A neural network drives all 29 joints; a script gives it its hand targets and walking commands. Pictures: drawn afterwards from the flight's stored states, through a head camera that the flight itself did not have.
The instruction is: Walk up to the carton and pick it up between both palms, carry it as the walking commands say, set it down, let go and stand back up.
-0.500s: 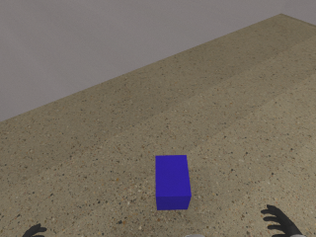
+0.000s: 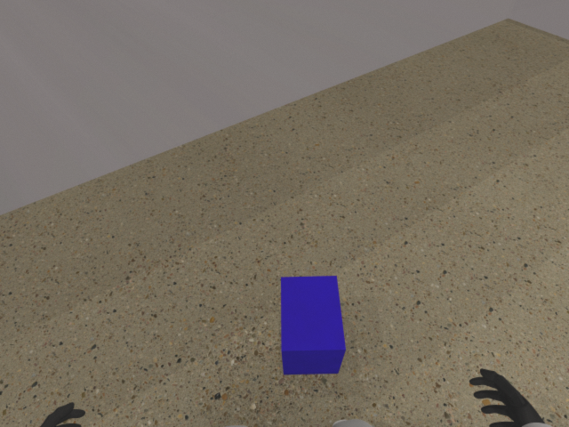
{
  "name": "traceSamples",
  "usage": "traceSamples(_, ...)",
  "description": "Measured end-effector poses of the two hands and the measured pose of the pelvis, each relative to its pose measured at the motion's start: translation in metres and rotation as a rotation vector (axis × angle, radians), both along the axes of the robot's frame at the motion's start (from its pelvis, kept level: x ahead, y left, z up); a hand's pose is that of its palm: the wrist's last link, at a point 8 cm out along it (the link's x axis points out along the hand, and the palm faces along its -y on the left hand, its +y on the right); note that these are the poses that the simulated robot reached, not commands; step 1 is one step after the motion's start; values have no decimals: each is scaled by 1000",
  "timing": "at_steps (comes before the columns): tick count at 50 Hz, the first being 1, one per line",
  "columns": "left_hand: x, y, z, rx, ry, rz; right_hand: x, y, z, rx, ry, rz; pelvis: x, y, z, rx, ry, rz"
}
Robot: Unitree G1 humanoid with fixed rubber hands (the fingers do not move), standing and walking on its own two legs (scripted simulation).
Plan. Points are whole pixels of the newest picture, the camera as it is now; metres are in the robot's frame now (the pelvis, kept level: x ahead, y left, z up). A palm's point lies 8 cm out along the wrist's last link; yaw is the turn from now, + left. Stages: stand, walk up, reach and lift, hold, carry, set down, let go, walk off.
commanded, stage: walk up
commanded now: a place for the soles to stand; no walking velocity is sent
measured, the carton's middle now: (309, 325) +0.50 -0.06 -0.63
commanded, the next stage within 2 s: none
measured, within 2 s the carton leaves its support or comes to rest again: neither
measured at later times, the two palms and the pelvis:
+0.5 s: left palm out of the picture +0.10 +0.33 -0.05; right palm out of the picture +0.13 -0.31 -0.08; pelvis +0.00 +0.00 +0.00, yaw -1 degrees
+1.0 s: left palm out of the picture +0.10 +0.33 -0.05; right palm out of the picture +0.13 -0.31 -0.08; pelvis +0.00 +0.00 +0.00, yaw -1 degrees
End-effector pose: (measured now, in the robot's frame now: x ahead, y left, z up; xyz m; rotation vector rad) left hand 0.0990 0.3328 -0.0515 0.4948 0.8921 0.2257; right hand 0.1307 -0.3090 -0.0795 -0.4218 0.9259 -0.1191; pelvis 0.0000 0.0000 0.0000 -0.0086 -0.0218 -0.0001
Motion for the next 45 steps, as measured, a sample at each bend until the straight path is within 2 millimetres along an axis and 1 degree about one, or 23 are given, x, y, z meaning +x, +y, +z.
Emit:
traceSamples(6, 1, -2, 1, 1, -7, -1, 1, -2, 1, 2, -9, -2, 0, -2, 0, 1, 0, -1)
traceSamples(13, -1, 4, 1, 0, -11, 0, -1, 4, 2, 1, -13, -2, -3, 4, 0, 0, -3, -1)
traceSamples(22, 4, -6, 1, 1, -3, -7, -1, -6, 1, 3, -6, -10, 1, -5, 0, 2, 0, -9)
traceSamples(30, 2, -1, -1, -1, 10, -7, -3, -1, -1, 0, 7, -9, 1, 0, 0, -1, -1, -9)
traceSamples(37, 7, -6, 2, 0, -9, -11, -1, -6, 2, 2, -13, -14, 2, -4, 0, 1, 0, -13)
traceSamples(45, 3, -5, 1, 0, -8, -10, -4, -5, 1, 1, -11, -13, -2, -3, 0, 1, -5, -12)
